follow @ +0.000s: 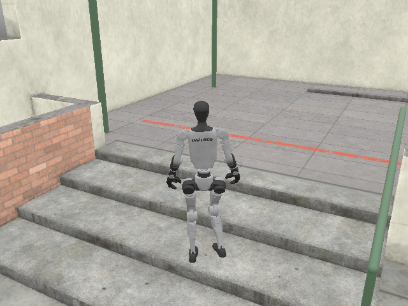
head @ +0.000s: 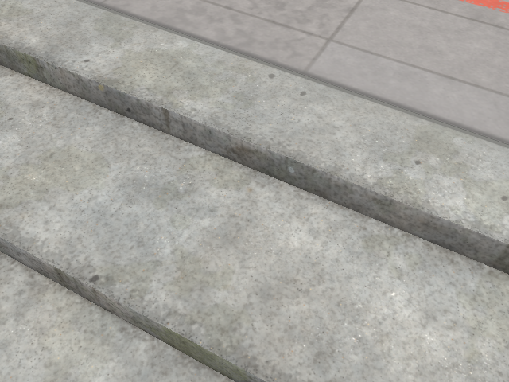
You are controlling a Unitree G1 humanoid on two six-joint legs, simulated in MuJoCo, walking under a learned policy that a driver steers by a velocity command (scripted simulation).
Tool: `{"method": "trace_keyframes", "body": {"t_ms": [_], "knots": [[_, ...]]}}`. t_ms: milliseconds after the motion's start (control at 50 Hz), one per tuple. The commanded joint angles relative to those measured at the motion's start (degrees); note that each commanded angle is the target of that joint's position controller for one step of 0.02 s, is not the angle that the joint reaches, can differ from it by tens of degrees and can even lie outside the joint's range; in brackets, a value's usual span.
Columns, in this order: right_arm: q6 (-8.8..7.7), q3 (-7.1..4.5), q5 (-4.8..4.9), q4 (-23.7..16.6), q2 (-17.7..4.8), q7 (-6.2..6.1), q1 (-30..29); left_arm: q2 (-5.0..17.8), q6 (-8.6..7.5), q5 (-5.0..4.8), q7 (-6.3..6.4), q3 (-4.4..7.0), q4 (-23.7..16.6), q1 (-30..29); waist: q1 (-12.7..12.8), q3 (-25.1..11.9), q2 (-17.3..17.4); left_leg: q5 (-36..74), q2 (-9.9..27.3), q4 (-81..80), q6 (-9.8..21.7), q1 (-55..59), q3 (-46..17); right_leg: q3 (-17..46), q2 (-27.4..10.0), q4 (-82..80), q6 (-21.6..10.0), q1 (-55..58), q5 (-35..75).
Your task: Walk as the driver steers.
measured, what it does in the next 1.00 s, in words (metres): steps on the spot: right foot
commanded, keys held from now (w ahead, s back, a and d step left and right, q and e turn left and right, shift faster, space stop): no key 0.72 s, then w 0.16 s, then w+q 0.12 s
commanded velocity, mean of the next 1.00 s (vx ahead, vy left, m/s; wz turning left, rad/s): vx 0.06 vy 0.00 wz -0.03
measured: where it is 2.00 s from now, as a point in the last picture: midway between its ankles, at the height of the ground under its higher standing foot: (219, 353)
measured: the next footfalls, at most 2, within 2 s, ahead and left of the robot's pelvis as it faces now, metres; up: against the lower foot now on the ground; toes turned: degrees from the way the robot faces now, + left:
right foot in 0.16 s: +0.04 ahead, -0.17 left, +0.00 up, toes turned +2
left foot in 1.32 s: +0.32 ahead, +0.11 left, +0.00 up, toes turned +13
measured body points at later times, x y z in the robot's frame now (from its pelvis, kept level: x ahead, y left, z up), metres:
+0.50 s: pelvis +0.02 -0.01 -0.01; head +0.04 -0.01 +0.44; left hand +0.18 +0.22 -0.11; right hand +0.19 -0.26 -0.10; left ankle +0.00 +0.09 -0.73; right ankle +0.00 -0.17 -0.73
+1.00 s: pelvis +0.06 -0.04 +0.00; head +0.07 -0.04 +0.45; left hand +0.19 +0.22 -0.10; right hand +0.17 -0.30 -0.11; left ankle +0.00 +0.08 -0.72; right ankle +0.01 -0.16 -0.73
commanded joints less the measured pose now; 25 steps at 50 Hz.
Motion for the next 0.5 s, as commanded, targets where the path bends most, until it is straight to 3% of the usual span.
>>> {"method": "trace_keyframes", "body": {"t_ms": [20, 40, 80, 120, 140, 160, 180, 200, 220, 240, 260, 300, 340, 380, 500], "knots": [[-2.8, 3.23, 2.92, -8.5, 4.0, 2.61, -16.9, 4.1, -1.7, 0.77, 0.31, 1.14, -1.7, 4.2, 6.5, -1.2, 8.3, 0.9, 12.4, -13.2, 5.3, -2.2, -16.5, 1.7, -7.3, 11.8, 4.1, -4.4, 4.8], [-2.72, 2.9, 3.02, -8.6, 2.2, 3.08, -17.1, 3.7, -1.81, 0.48, -1.07, 1.06, -0.5, 6.1, 7.2, -1.8, 5.7, 3.5, 11.2, -12.4, 4.9, -4.9, -13.5, -1.3, -8.3, 11.2, 5.1, -0.7, 5.6], [-3.32, 1.38, 2.73, -7.3, -2.7, 3.16, -14.2, 2.2, -1.05, -1.04, -3.65, 0.63, 0.8, 7.0, 5.7, -1.2, 3.1, 0.1, 8.3, -11.3, 3.0, -5.2, -7.4, -7.5, -12.1, -2.0, 7.0, 3.4, 7.0], [-2.35, 1.01, 3.38, -3.7, -4.8, 3.71, -7.5, -1.3, -0.32, -1.28, -5.68, -0.53, -0.1, 0.8, 1.5, -0.2, 3.8, -6.0, 8.3, -8.8, 0.7, -0.8, -9.3, -9.9, -12.6, -18.9, 7.3, 6.3, 6.9], [-1.61, 0.9, 4.26, -2.3, -5.4, 4.64, -6.3, -1.0, -0.58, -2.04, -6.09, -0.55, -0.3, -1.1, 1.9, 0.1, 3.3, -4.7, 9.2, -7.3, -0.9, 0.8, -11.7, -10.0, -12.9, -26.2, 6.0, 8.6, 15.6], [-1.27, 0.61, 4.05, -1.4, -5.9, 5.43, -6.0, 1.0, -1.18, -2.59, -5.8, -0.12, -0.6, -2.1, 2.0, -0.7, 5.4, 0.6, 10.7, -6.2, -2.9, 1.2, -14.0, -9.6, -13.3, -27.3, 4.4, 10.9, 21.1], [-1.45, 1.31, 4.13, -0.9, -3.6, 5.77, -6.1, 2.1, -2.05, -2.89, -5.14, -0.25, -1.7, -2.6, 2.6, -3.1, 6.6, 7.3, 12.2, -5.1, -4.6, 3.0, -15.8, -7.3, -14.7, -27.9, 1.8, 12.1, 26.1], [-2.12, 1.26, 3.39, -1.0, -3.0, 4.71, -3.4, 2.9, -2.84, -2.99, -4.52, -0.78, -3.5, -6.6, -0.7, -5.1, 4.5, 17.5, 10.2, -4.0, -4.7, 5.7, -12.4, -7.7, -13.6, -25.2, -2.3, 11.4, 27.2], [-2.5, 0.4, 2.22, -0.9, -5.7, 3.57, -3.1, 3.3, -3.28, -2.25, -3.92, -0.66, -3.6, -7.5, -0.6, -6.2, 4.3, 26.5, 8.5, -1.3, -4.8, 10.0, -8.1, -7.9, -13.6, -25.3, -4.6, 8.3, 27.3], [-2.43, -0.45, 1.35, -1.6, -7.3, 3.01, -5.1, 3.8, -3.42, -1.93, -3.41, -0.37, -2.8, -6.0, 0.3, -7.5, 3.8, 32.8, 7.8, 1.9, -3.7, 13.5, -5.6, -8.1, -13.7, -26.3, -4.8, 6.2, 27.2], [-2.24, -0.89, 1.18, -2.4, -7.1, 2.62, -6.4, 3.9, -3.47, -1.8, -3.04, -0.36, -2.7, -5.8, 0.3, -7.8, 3.0, 34.8, 7.4, 3.7, -2.0, 14.2, -4.5, -8.2, -13.5, -26.5, -4.4, 6.0, 28.6], [-1.75, -0.7, 1.98, -2.1, -4.8, 3.15, -6.3, 2.4, -2.7, -1.89, -3.4, -0.66, -1.7, -4.0, 1.1, -6.1, 3.3, 28.6, 5.8, 2.9, -0.2, 9.6, -2.9, -8.7, -12.8, -26.9, -3.0, 9.2, 27.3], [-1.23, -0.58, 2.15, -1.9, -3.5, 3.94, -6.0, 2.5, -2.14, -2.2, -3.72, -0.5, -1.0, -2.7, 1.7, -4.8, 3.0, 22.4, 5.6, 1.6, 0.1, 6.0, -3.2, -9.3, -12.0, -27.0, -2.7, 11.2, 22.7], [-1.05, -0.95, 2.09, -2.0, -4.0, 4.09, -6.9, 2.3, -2.01, -2.18, -3.75, -0.43, -1.2, -3.6, 1.9, -4.3, 2.4, 17.6, 5.4, 0.8, -0.2, 4.0, -3.2, -9.5, -11.6, -27.5, -2.7, 12.3, 20.5], [-1.18, -1.88, 2.26, -2.0, -6.1, 3.0, -7.8, 3.0, -2.5, -2.42, -3.68, -0.12, -3.0, -7.3, 1.5, -4.7, 1.4, 14.6, 4.5, 0.3, -1.0, 2.4, -2.2, -9.6, -11.3, -27.6, -3.4, 14.4, 23.1]]}}
Keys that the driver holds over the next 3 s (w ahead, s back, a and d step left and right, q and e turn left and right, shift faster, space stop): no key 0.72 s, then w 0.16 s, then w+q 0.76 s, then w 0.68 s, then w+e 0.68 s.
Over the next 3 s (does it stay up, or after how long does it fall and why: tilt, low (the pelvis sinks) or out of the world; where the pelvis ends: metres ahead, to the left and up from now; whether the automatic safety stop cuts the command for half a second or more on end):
stays up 1.07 0.27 0.09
